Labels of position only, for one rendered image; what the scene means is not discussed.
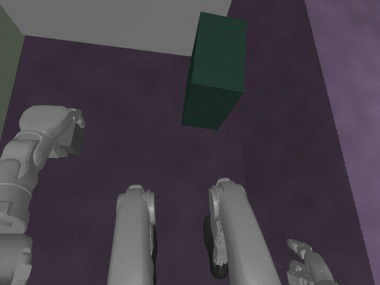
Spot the right robot foot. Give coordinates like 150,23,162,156
203,215,229,279

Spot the left robot arm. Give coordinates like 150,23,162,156
0,129,53,285

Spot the left robot hand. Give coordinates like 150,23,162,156
19,105,85,158

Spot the right robot hand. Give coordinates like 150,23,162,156
287,239,334,285

